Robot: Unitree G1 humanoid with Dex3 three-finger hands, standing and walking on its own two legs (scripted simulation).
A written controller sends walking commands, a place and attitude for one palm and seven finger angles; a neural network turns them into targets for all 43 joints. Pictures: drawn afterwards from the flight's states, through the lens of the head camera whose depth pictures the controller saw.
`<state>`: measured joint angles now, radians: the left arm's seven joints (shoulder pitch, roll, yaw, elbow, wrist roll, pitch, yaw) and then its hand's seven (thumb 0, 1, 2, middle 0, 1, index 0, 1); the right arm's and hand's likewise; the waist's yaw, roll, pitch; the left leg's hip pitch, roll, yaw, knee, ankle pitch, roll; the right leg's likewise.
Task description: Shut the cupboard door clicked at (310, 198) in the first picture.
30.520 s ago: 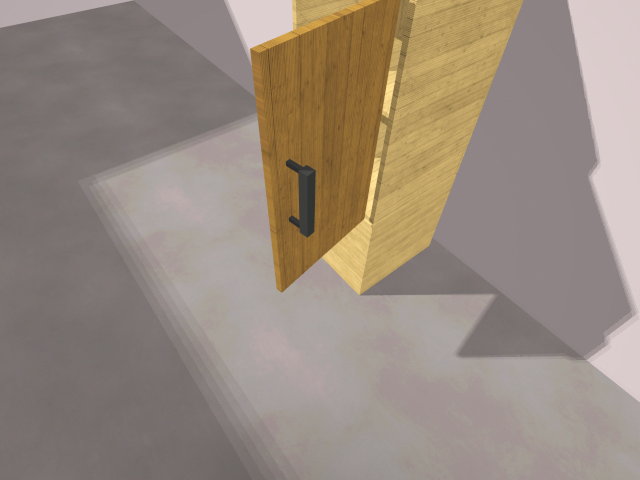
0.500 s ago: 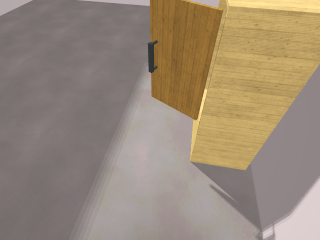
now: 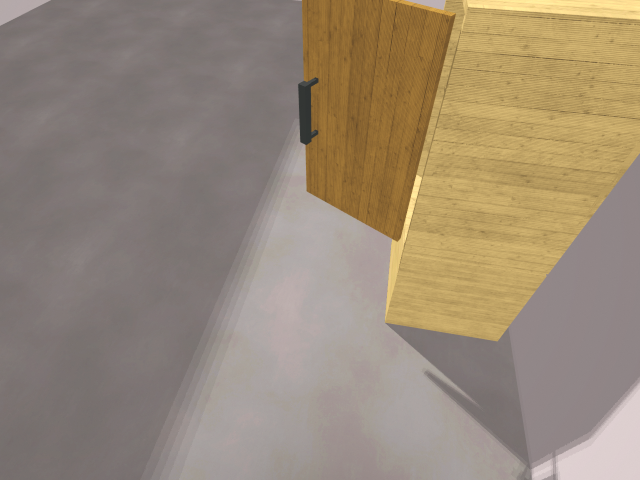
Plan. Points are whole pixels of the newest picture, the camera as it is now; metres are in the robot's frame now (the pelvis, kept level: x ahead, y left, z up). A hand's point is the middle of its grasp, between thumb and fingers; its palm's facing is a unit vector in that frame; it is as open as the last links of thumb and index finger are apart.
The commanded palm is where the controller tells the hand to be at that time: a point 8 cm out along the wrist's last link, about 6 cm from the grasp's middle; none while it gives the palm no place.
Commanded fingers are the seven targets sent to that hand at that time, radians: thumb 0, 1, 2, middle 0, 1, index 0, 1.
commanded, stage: look to check the result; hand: left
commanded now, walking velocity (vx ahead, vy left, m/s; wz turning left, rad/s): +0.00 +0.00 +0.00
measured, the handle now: (310, 111) +0.95 +0.08 -0.05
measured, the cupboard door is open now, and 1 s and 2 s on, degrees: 62 62 62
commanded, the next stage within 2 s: walk to a spot facing it in 0.20 s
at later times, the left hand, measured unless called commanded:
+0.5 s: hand out of the picture +0.08 +0.22 -0.17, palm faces +0.03 -0.95 -0.30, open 7.4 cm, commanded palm none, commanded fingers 0.00 0.90 0.90 -0.20 -0.30 -0.20 -0.30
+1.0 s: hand out of the picture +0.00 +0.26 -0.17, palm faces +0.33 -0.90 -0.27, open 7.4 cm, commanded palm none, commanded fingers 0.00 0.90 0.90 -0.20 -0.30 -0.20 -0.30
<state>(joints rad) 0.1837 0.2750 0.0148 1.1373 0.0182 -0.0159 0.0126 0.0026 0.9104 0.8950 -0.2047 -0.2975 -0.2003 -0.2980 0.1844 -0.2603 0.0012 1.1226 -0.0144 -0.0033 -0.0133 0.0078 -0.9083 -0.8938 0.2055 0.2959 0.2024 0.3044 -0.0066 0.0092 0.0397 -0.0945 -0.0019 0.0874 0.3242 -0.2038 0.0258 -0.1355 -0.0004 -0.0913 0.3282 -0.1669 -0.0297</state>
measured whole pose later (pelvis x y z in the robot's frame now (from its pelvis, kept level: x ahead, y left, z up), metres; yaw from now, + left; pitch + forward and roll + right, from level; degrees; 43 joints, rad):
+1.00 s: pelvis -0.02 +0.03 -0.01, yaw +20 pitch +2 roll -1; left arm 0.14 0.25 0.08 0.92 0.02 0.05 0.02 0.01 0.91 0.90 -0.20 -0.30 -0.20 -0.30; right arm 0.25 -0.19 -0.04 0.97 -0.03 0.04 -0.01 0.01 -0.91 -0.89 0.21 0.30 0.20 0.30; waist -0.04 0.01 0.10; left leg -0.35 -0.02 -0.05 0.49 -0.17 0.03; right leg -0.46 -0.04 -0.01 0.98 -0.42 0.06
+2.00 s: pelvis +0.08 +0.15 -0.01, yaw +51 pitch -1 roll +2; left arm 0.13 0.21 0.06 0.90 0.03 0.00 -0.04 0.00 0.91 0.90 -0.20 -0.30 -0.20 -0.30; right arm 0.40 -0.16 -0.02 1.05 -0.03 -0.04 -0.01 0.01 -0.91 -0.89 0.21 0.30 0.20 0.30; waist -0.04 -0.02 0.08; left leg 0.06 -0.04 0.01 0.31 -0.36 0.02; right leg -0.56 -0.11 -0.05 0.72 -0.12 0.03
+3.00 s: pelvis +0.24 +0.44 -0.01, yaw +60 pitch +0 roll -1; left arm 0.22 0.19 0.07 0.94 0.03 0.06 -0.01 0.00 0.91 0.90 -0.20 -0.30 -0.20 -0.30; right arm 0.16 -0.19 -0.03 0.96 -0.03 0.02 -0.02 -0.01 -0.93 -0.89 0.21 0.30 0.21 0.30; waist 0.01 0.01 0.07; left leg -0.22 0.08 0.26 0.52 -0.30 0.05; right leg -0.41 -0.05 -0.08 0.79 -0.34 0.04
